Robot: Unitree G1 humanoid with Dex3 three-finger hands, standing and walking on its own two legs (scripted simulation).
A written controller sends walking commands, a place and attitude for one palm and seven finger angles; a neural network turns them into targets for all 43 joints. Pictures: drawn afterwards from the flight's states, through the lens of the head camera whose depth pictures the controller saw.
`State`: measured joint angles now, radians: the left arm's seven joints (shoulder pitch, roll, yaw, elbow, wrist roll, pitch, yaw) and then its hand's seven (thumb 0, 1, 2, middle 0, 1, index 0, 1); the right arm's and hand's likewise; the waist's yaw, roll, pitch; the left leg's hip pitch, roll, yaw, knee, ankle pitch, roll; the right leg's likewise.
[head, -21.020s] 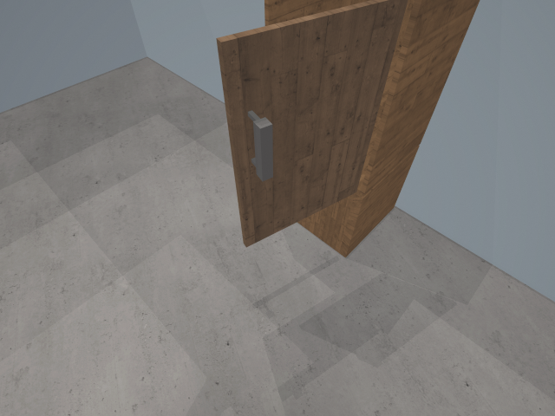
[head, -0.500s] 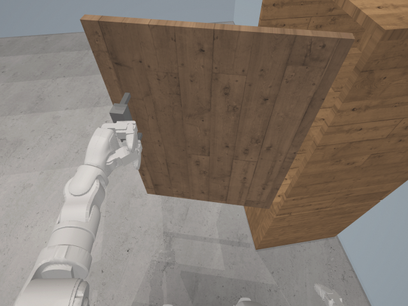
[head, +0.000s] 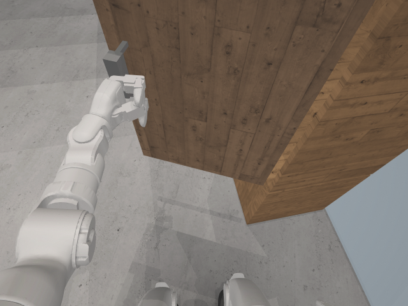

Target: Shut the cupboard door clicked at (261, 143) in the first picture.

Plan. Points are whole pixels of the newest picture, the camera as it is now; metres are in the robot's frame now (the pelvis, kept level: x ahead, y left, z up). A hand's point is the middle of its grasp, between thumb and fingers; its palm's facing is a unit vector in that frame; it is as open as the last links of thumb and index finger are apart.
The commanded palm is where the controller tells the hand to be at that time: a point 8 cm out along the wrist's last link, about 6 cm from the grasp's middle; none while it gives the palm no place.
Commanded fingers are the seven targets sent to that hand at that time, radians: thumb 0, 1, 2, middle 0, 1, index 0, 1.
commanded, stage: push the door shut along its arc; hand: left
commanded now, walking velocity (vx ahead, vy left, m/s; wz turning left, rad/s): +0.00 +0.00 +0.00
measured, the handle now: (126, 77) +0.56 +0.14 +0.09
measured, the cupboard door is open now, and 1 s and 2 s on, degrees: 64 56 51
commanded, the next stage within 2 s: pull the fist back off the door in 0.92 s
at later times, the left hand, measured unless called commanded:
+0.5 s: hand (172, 85) +0.53 +0.04 +0.09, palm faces -0.45 -0.89 -0.02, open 3.0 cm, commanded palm +0.53 +0.10 +0.09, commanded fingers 0.00 0.90 0.90 -1.30 -1.50 -1.30 -1.50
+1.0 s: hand (179, 83) +0.54 +0.03 +0.10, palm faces -0.53 -0.85 -0.02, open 3.3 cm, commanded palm +0.58 +0.05 +0.09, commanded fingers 0.00 0.90 0.90 -1.30 -1.50 -1.30 -1.50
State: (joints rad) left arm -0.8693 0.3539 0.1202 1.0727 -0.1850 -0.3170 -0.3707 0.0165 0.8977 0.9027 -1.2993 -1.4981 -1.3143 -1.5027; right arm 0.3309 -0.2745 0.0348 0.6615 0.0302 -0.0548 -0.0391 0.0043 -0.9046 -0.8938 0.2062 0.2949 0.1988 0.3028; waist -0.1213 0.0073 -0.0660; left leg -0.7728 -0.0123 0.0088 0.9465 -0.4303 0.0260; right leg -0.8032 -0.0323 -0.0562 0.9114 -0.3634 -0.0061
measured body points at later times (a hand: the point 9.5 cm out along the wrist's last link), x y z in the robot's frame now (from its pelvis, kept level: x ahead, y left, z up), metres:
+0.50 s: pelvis +0.02 -0.01 -0.01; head +0.14 -0.01 +0.43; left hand +0.55 +0.09 +0.10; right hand +0.00 -0.27 -0.12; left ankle +0.02 +0.10 -0.68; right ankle +0.04 -0.12 -0.68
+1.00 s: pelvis +0.01 -0.01 -0.02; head +0.15 +0.00 +0.40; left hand +0.56 +0.08 +0.10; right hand +0.02 -0.29 -0.13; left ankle +0.02 +0.10 -0.68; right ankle +0.04 -0.12 -0.68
